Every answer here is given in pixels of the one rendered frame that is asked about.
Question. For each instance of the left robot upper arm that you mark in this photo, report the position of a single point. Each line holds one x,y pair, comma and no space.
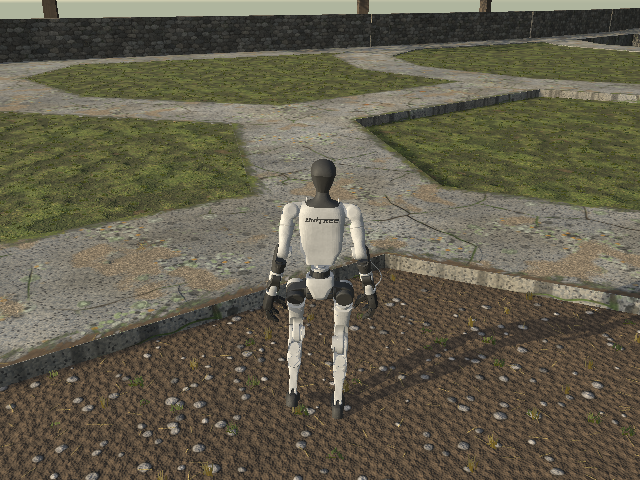
289,212

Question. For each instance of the right robot hand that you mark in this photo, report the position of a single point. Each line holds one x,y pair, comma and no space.
372,304

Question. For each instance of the right robot upper arm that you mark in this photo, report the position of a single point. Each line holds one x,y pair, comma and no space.
353,213

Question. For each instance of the left robot hand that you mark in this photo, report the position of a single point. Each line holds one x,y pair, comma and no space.
268,306

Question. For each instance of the right robot shin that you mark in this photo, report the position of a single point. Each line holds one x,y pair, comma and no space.
339,371

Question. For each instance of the robot left forearm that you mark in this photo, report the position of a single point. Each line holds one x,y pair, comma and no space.
276,274

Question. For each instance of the robot right forearm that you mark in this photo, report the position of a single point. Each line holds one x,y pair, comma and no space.
366,275

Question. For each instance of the robot head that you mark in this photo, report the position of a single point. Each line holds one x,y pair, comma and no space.
323,172

